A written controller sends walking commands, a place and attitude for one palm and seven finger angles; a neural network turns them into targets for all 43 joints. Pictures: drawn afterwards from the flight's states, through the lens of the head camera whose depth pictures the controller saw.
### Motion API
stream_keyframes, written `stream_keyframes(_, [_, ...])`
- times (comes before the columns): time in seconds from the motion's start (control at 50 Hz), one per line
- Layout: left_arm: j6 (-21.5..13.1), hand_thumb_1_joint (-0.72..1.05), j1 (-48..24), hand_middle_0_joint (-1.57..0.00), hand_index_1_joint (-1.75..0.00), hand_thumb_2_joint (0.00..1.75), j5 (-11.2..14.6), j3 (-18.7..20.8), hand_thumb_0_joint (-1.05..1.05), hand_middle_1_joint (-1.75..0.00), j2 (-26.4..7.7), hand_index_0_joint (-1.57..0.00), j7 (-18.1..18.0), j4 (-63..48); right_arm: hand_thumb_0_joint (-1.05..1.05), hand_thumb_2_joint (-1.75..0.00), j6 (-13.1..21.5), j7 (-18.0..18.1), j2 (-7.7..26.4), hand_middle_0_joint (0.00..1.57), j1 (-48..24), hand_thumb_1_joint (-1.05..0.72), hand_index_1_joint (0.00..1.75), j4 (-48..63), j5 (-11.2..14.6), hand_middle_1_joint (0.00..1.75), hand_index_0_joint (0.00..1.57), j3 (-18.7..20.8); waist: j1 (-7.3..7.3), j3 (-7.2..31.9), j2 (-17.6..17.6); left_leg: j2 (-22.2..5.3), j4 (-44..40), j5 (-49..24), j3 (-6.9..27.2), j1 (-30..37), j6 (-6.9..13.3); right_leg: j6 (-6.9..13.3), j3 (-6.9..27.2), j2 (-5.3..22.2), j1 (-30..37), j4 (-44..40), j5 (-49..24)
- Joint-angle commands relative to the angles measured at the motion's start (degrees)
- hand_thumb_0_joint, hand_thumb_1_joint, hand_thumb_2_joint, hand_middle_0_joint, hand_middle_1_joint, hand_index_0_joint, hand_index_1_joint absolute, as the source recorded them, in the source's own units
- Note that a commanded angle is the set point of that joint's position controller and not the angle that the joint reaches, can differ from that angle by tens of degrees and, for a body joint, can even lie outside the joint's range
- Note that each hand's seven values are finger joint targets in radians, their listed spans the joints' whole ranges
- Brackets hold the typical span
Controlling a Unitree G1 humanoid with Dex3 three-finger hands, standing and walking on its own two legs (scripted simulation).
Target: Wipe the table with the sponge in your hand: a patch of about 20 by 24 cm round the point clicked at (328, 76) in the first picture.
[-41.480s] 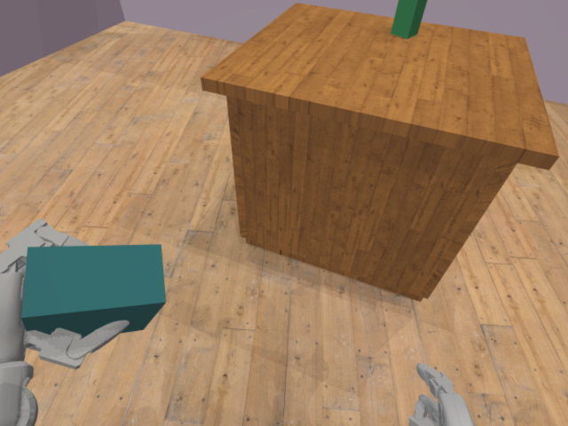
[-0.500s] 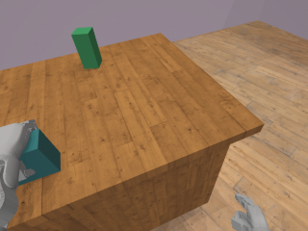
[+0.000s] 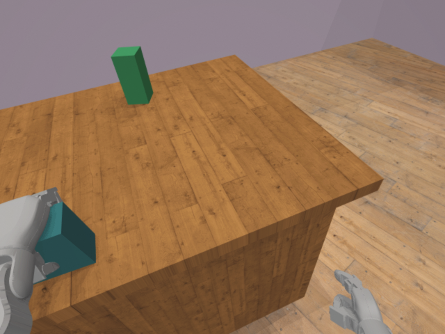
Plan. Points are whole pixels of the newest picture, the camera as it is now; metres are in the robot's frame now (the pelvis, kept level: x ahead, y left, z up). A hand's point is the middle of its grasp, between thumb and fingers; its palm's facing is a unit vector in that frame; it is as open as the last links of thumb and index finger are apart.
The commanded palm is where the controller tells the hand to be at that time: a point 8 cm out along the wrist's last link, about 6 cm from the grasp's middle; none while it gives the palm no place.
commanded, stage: lift the sponge slowly off the table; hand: left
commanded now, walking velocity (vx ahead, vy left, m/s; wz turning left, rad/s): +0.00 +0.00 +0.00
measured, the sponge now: (47, 252) +0.20 +0.34 +0.08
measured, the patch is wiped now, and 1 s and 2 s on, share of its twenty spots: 1.00 1.00 1.00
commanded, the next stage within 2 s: none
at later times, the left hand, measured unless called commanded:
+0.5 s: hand (36, 240) +0.19 +0.33 +0.13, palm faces +0.09 -0.08 -0.99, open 9.9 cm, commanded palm +0.15 +0.32 +0.19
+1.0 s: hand (34, 232) +0.19 +0.31 +0.15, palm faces +0.14 -0.09 -0.99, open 9.9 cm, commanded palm +0.15 +0.32 +0.22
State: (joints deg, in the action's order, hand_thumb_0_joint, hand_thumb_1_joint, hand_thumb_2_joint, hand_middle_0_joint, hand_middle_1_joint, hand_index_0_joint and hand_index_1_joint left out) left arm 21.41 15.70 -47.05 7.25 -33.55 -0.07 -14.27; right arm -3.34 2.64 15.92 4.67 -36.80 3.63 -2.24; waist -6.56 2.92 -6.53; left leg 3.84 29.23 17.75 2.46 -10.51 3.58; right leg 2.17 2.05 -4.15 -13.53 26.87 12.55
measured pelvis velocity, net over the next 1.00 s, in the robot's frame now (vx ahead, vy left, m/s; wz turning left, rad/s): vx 0.00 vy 0.00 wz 0.00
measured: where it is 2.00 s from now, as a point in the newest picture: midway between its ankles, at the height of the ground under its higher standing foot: outside the picture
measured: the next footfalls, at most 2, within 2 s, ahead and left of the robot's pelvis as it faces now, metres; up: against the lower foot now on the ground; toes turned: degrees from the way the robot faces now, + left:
none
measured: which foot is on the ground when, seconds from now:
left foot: down 0.00-1.00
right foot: down 0.00-1.00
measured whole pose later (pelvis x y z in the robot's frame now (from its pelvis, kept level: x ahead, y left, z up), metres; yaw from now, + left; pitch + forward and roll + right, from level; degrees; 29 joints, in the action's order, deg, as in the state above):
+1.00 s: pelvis +0.00 +0.00 +0.00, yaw +0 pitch -4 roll -1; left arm 28.4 12.3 -45.7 3.5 -36.3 5.8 -23.6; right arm -3.1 2.2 13.9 0.3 -36.7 2.6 -5.0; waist -9.5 0.4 -5.5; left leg 4.0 25.0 15.8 2.4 -4.6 3.6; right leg 2.4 2.4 -3.9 -8.0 23.5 11.0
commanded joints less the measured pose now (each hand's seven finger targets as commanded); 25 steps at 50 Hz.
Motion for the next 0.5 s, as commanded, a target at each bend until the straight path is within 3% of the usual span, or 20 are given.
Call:
stream_keyframes(0.0, [1.76, 0.10, 1.14, -1.20, -1.60, 1.30, 2.16, 0.68, 0.00, -1.60, -5.22, -1.20, 1.60, -6.33, 0.00, -0.90, 3.26, 0.39, 5.52, 0.20, -13.63, -0.90, 0.30, 10.63, 0.17, 0.30, 0.20, 1.73, -1.20, 2.90, 5.83, -2.79, -5.47, -11.22, 3.46, -2.94, -0.64, 2.12, 3.27, 1.62, 5.21, -4.10, -4.60])
stream_keyframes(0.02, [1.81, 0.10, -0.66, -1.20, -1.60, 1.30, 1.96, 1.09, 0.00, -1.60, -5.90, -1.20, 1.27, -7.19, 0.00, -0.90, 3.43, 0.42, 5.57, 0.20, -12.14, -0.90, 0.30, 10.61, -0.08, 0.30, 0.20, 1.93, -1.15, 4.50, 6.48, -2.75, -5.17, -11.98, 3.18, -3.14, -0.52, 1.88, 1.96, 2.09, 6.03, -3.58, -5.17])
stream_keyframes(0.06, [2.45, 0.10, -0.29, -1.20, -1.60, 1.30, 1.67, 0.79, 0.00, -1.60, -5.67, -1.20, 1.42, -5.72, 0.00, -0.90, 3.14, 0.71, 5.63, 0.20, -12.07, -0.90, 0.30, 9.89, -0.26, 0.30, 0.20, 1.90, -0.98, 2.39, 7.48, -2.94, -5.86, -11.75, 3.31, -3.13, -0.72, 1.82, 1.90, 1.91, 5.44, -4.04, -4.79])
stream_keyframes(0.1, [2.83, 0.10, -3.09, -1.20, -1.60, 1.30, 1.13, 0.04, 0.00, -1.60, -5.63, -1.20, 1.63, -9.13, 0.00, -0.90, 3.74, 0.76, 5.13, 0.20, -14.38, -0.90, 0.30, 10.99, -0.02, 0.30, 0.20, 1.34, -1.22, 3.27, 5.58, -2.92, -6.27, -12.41, 3.79, -1.70, -0.64, 2.34, 3.01, 1.43, 5.57, -4.18, -4.82])
stream_keyframes(0.12, [2.98, 0.10, -3.06, -1.20, -1.60, 1.30, 0.86, 1.13, 0.00, -1.60, -6.95, -1.20, 1.42, -8.88, 0.00, -0.90, 3.85, 0.78, 5.37, 0.20, -12.50, -0.90, 0.30, 10.57, -0.32, 0.30, 0.20, 1.61, -1.43, 4.00, 5.98, -2.98, -6.01, -13.49, 3.60, -2.04, -0.64, 2.15, 1.79, 1.92, 6.41, -3.63, -5.50])
stream_keyframes(0.16, [3.22, 0.10, -3.56, -1.20, -1.60, 1.30, 0.68, -0.56, 0.00, -1.60, -5.47, -1.20, 1.90, -9.10, 0.00, -0.90, 3.75, 0.81, 5.31, 0.20, -12.58, -0.90, 0.30, 10.22, -0.43, 0.30, 0.20, 1.61, -1.05, 3.39, 5.70, -3.16, -6.50, -14.12, 3.68, -1.43, -0.91, 2.09, 1.44, 1.80, 6.18, -3.82, -6.28])
stream_keyframes(0.2, [3.45, 0.10, -4.94, -1.20, -1.60, 1.30, 0.31, -0.24, 0.00, -1.60, -6.19, -1.20, 2.16, -12.03, 0.00, -0.90, 4.24, 0.75, 4.84, 0.20, -14.74, -0.90, 0.30, 11.26, -0.28, 0.30, 0.20, 0.99, -1.51, 4.30, 4.45, -3.11, -6.91, -14.64, 4.26, -0.49, -0.72, 2.60, 3.01, 1.20, 6.86, -3.92, -6.45])
stream_keyframes(0.22, [3.35, 0.10, -5.79, -1.20, -1.60, 1.30, 0.04, 0.82, 0.00, -1.60, -7.60, -1.20, 1.92, -11.95, 0.00, -0.90, 4.33, 0.74, 5.10, 0.20, -12.73, -0.90, 0.30, 10.69, -0.62, 0.30, 0.20, 1.32, -1.46, 5.01, 4.79, -3.09, -6.34, -15.94, 3.93, -0.70, -0.77, 2.45, 1.92, 1.72, 7.38, -3.49, -7.49])
stream_keyframes(0.26, [3.40, 0.10, -3.08, -1.20, -1.60, 1.30, 0.37, -0.24, 0.00, -1.60, -5.90, -1.20, 2.32, -12.32, 0.00, -0.90, 4.07, 0.58, 4.86, 0.20, -12.88, -0.90, 0.30, 10.49, -0.78, 0.30, 0.20, 1.41, -1.58, 4.62, 5.19, -3.23, -6.73, -16.98, 3.92, -0.15, -1.07, 2.30, 1.48, 1.70, 7.79, -3.65, -8.56])
stream_keyframes(0.3, [3.67, 0.10, -4.61, -1.20, -1.60, 1.30, 0.10, 1.07, 0.00, -1.60, -7.71, -1.20, 2.48, -14.34, 0.00, -0.90, 4.40, 0.48, 4.60, 0.20, -15.05, -0.90, 0.30, 11.16, -0.50, 0.30, 0.20, 0.88, -1.79, 4.51, 3.75, -3.14, -6.80, -17.25, 4.38, 0.21, -0.88, 2.85, 3.46, 1.03, 7.99, -3.92, -8.82])
stream_keyframes(0.32, [3.57, 0.10, -6.18, -1.20, -1.60, 1.30, -0.36, 1.76, 0.00, -1.60, -8.92, -1.20, 2.23, -14.76, 0.00, -0.90, 4.40, 0.47, 4.93, 0.20, -13.15, -0.90, 0.30, 10.71, -0.92, 0.30, 0.20, 1.10, -1.74, 5.93, 4.33, -3.11, -6.39, -18.21, 4.02, 0.13, -0.94, 2.64, 2.22, 1.60, 8.69, -3.41, -9.56])
stream_keyframes(0.34, [3.71, 0.10, -4.81, -1.20, -1.60, 1.30, -0.07, 0.91, 0.00, -1.60, -7.67, -1.20, 2.37, -13.80, 0.00, -0.90, 4.35, 0.44, 4.71, 0.20, -13.23, -0.90, 0.30, 10.60, -0.95, 0.30, 0.20, 1.05, -1.67, 5.18, 4.89, -3.06, -6.47, -18.98, 4.05, 0.21, -1.12, 2.58, 1.94, 1.64, 8.67, -3.61, -10.31])
stream_keyframes(0.38, [3.63, 0.10, -2.48, -1.20, -1.60, 1.30, 0.09, 3.35, 0.00, -1.60, -9.95, -1.20, 2.41, -14.88, 0.00, -0.90, 3.87, 0.28, 4.95, 0.20, -13.11, -0.90, 0.30, 10.35, -1.15, 0.30, 0.20, 1.35, -2.40, 6.22, 4.13, -3.04, -6.25, -20.49, 3.84, 0.83, -1.19, 2.57, 2.11, 1.78, 9.77, -3.55, -12.01])
stream_keyframes(0.4, [3.74, 0.10, -3.63, -1.20, -1.60, 1.30, -0.12, 3.64, 0.00, -1.60, -10.47, -1.20, 2.49, -17.38, 0.00, -0.90, 4.29, 0.11, 4.62, 0.20, -15.53, -0.90, 0.30, 11.20, -0.77, 0.30, 0.20, 0.74, -2.39, 6.46, 2.64, -2.98, -6.47, -20.55, 4.43, 1.05, -1.18, 3.18, 4.10, 1.01, 10.20, -3.54, -12.10])
stream_keyframes(0.42, [3.59, 0.10, -4.76, -1.20, -1.60, 1.30, -0.21, 3.67, 0.00, -1.60, -10.71, -1.20, 2.28, -18.17, 0.00, -0.90, 4.22, 0.01, 4.68, 0.20, -13.51, -0.90, 0.30, 10.96, -1.19, 0.30, 0.20, 0.96, -2.33, 7.47, 2.51, -2.99, -5.91, -22.23, 4.01, 1.02, -1.18, 2.87, 2.58, 1.74, 10.71, -3.05, -13.38])
stream_keyframes(0.46, [4.05, 0.10, -2.31, -1.20, -1.60, 1.30, -0.04, 3.27, 0.00, -1.60, -9.85, -1.20, 2.53, -16.82, 0.00, -0.90, 3.53, -0.08, 4.70, 0.20, -13.45, -0.90, 0.30, 10.42, -1.16, 0.30, 0.20, 1.05, -2.13, 5.53, 3.52, -3.36, -6.35, -22.27, 3.94, 1.05, -1.49, 2.65, 2.02, 1.63, 9.71, -3.60, -12.72])
stream_keyframes(0.48, [3.93, 0.10, -2.99, -1.20, -1.60, 1.30, 0.01, 4.25, 0.00, -1.60, -11.16, -1.20, 2.49, -18.57, 0.00, -0.90, 3.42, -0.14, 4.78, 0.20, -13.65, -0.90, 0.30, 10.66, -1.18, 0.30, 0.20, 1.13, -2.38, 6.20, 2.40, -3.28, -6.27, -23.37, 4.06, 1.37, -1.50, 2.76, 2.30, 1.65, 10.42, -3.48, -13.81])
